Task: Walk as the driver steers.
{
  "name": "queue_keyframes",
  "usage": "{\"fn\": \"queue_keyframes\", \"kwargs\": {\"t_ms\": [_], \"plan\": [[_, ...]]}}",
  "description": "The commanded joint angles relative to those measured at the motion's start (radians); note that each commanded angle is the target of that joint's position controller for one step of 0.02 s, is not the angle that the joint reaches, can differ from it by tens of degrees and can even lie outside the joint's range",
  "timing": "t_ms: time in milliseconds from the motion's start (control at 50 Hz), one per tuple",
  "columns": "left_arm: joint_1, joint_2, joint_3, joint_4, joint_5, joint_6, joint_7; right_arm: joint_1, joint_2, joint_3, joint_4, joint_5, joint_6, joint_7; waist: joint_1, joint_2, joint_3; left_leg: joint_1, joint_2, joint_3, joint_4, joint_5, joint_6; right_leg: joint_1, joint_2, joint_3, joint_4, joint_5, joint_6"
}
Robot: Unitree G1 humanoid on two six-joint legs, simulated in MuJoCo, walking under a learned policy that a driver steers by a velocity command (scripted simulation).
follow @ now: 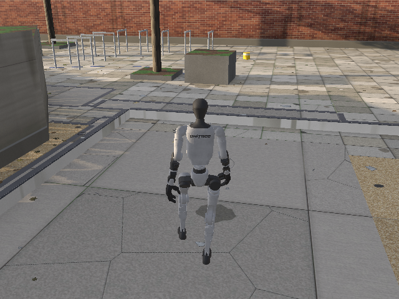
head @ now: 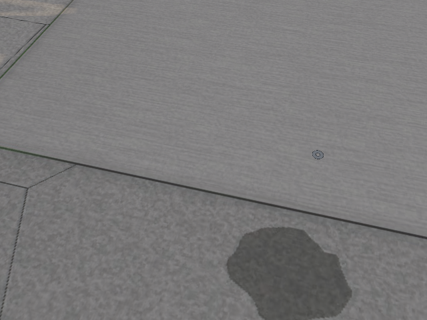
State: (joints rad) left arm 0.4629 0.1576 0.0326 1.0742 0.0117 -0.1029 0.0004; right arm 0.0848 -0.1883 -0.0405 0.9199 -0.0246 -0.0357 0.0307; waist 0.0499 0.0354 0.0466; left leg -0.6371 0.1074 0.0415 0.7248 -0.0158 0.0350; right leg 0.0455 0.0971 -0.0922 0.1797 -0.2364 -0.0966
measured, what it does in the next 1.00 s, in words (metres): walks ahead: left foot, then right foot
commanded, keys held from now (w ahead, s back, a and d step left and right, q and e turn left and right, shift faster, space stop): w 1.00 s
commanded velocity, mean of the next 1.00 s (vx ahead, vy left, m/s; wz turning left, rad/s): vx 0.50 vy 0.00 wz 0.00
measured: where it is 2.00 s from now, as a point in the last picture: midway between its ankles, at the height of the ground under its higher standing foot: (245, 164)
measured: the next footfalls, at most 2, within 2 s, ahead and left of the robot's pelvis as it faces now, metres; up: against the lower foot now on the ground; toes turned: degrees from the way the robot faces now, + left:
left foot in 0.16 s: +0.27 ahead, +0.11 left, +0.00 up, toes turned +4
right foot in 0.72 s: +0.58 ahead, -0.07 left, +0.00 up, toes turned -5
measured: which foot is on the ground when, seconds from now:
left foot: up 0.00-0.14, down 0.16-0.72, up 0.74-1.00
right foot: down 0.00-0.18, up 0.20-0.70, down 0.72-1.00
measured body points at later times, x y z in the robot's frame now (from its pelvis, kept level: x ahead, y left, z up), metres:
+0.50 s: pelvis +0.28 +0.05 +0.00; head +0.30 +0.05 +0.45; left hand +0.41 +0.28 -0.13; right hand +0.22 -0.19 -0.14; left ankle +0.23 +0.10 -0.74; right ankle +0.42 -0.11 -0.68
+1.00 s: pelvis +0.56 -0.01 +0.00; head +0.58 -0.02 +0.45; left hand +0.53 +0.23 -0.14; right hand +0.66 -0.26 -0.14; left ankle +0.63 +0.15 -0.67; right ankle +0.54 -0.07 -0.74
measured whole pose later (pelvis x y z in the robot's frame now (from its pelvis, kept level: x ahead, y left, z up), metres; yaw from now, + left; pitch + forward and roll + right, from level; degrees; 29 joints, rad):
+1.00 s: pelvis +0.56 -0.01 +0.00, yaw +0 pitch +0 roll +0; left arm 0.40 0.19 0.05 1.05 0.01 -0.10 0.00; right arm 0.18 -0.22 -0.06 0.94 -0.04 -0.04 0.03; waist 0.02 0.04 0.03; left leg -0.60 0.11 0.00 0.99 -0.16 0.04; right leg -0.08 0.08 -0.10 0.25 -0.18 -0.10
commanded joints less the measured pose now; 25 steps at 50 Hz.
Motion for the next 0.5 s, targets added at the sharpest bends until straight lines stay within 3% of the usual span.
{"fn": "queue_keyframes", "kwargs": {"t_ms": [20,60,100,120,140,160,180,200,220,240,280,300,360,440,500], "plan": [[0.087,0.128,0.018,-0.012,0.005,-0.008,0.010,-0.125,-0.037,0.000,-0.085,0.004,-0.016,0.000,0.014,-0.102,0.066,-0.006,-0.047,0.052,-0.093,0.022,0.014,0.004,-0.279,0.118,-0.030,0.511,-0.090],[0.090,0.137,0.020,-0.005,0.012,-0.004,0.016,-0.143,-0.048,-0.003,-0.100,0.004,-0.023,-0.002,0.006,-0.105,0.070,0.002,-0.060,0.051,-0.136,-0.030,0.038,0.070,-0.306,0.118,0.009,0.591,-0.097],[0.055,0.154,0.024,-0.007,0.015,-0.003,0.022,-0.084,-0.065,-0.012,-0.090,0.003,-0.032,-0.009,-0.036,-0.115,0.040,0.110,-0.101,0.065,-0.177,-0.113,0.073,0.096,-0.316,0.099,0.102,0.811,-0.082],[0.041,0.165,0.027,-0.008,0.017,-0.001,0.024,0.005,-0.082,-0.022,-0.064,0.002,-0.037,-0.016,-0.075,-0.123,-0.007,0.216,-0.133,0.074,-0.195,-0.148,0.093,0.099,-0.312,0.090,0.204,0.931,-0.071],[0.020,0.170,0.028,-0.011,0.014,0.004,0.022,0.162,-0.100,-0.035,-0.010,-0.003,-0.045,-0.025,-0.143,-0.102,-0.085,0.393,-0.158,0.085,-0.262,-0.108,0.116,0.065,-0.285,0.065,0.378,0.938,-0.054],[0.009,0.153,0.022,-0.029,0.003,0.003,0.019,0.335,-0.152,-0.054,0.036,-0.025,-0.054,-0.035,-0.206,-0.068,-0.187,0.658,-0.048,-0.028,-0.269,-0.119,0.156,-0.115,-0.250,0.046,0.614,0.704,-0.038],[0.109,0.056,0.002,-0.059,-0.043,0.004,0.005,0.450,-0.265,-0.085,0.046,-0.046,-0.053,-0.039,-0.184,0.148,-0.342,0.968,0.271,-0.505,-0.320,-0.221,0.292,-0.473,-0.086,-0.020,1.031,0.134,0.014],[0.087,0.125,0.025,-0.050,-0.022,0.006,0.005,0.386,-0.239,-0.081,0.045,-0.011,-0.037,-0.025,-0.159,0.088,-0.346,0.942,0.308,-0.720,-0.439,-0.218,0.314,-0.606,-0.033,0.118,1.172,-0.257,0.001],[-0.009,0.137,0.032,-0.080,-0.008,0.009,0.005,0.266,-0.196,-0.067,0.030,0.008,-0.035,-0.021,-0.111,0.036,-0.175,0.790,0.268,-0.552,-0.458,-0.273,0.275,-0.670,-0.101,0.148,1.173,-0.174,-0.007],[-0.067,0.124,0.029,-0.094,-0.003,0.004,0.000,0.199,-0.128,-0.049,0.020,0.009,-0.041,-0.016,-0.092,-0.012,-0.079,0.651,0.226,-0.439,-0.503,-0.221,0.243,-0.660,-0.137,0.145,1.113,-0.102,-0.006],[-0.067,0.091,0.029,-0.091,0.020,0.023,-0.008,0.175,-0.059,-0.026,0.040,0.011,-0.054,-0.023,-0.032,0.006,-0.010,0.493,0.133,-0.276,-0.554,-0.118,0.173,-0.575,-0.184,0.136,1.002,-0.047,0.007],[-0.049,0.073,0.028,-0.084,0.025,0.036,-0.015,0.197,-0.051,-0.021,0.053,0.010,-0.061,-0.027,-0.019,0.018,-0.013,0.467,0.116,-0.235,-0.565,-0.075,0.164,-0.542,-0.188,0.128,0.976,-0.036,0.017],[-0.110,0.071,0.029,-0.110,0.028,0.058,-0.026,0.268,-0.097,-0.027,0.079,0.014,-0.076,-0.031,-0.010,0.016,0.004,0.466,0.093,-0.168,-0.593,0.025,0.172,-0.596,-0.201,0.096,0.917,0.022,0.044],[-0.298,0.088,0.028,-0.177,0.021,0.064,-0.031,0.342,-0.098,-0.021,0.092,0.014,-0.074,-0.030,-0.048,0.019,0.048,0.521,0.069,-0.120,-0.624,0.085,0.165,-0.713,-0.219,0.063,0.743,0.157,0.074],[-0.405,0.073,0.017,-0.213,0.012,0.060,-0.033,0.392,-0.100,-0.017,0.103,0.014,-0.075,-0.031,-0.077,0.025,0.054,0.568,0.058,-0.085,-0.615,0.167,0.153,-0.696,-0.196,0.032,0.580,0.227,0.078]]}}
Velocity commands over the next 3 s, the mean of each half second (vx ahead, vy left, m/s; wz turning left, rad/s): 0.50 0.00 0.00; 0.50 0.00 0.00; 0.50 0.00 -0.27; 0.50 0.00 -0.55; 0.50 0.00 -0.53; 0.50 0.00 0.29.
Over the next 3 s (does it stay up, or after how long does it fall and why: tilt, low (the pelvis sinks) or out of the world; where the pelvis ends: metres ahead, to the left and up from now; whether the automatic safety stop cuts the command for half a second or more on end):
stays up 1.49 -0.38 0.00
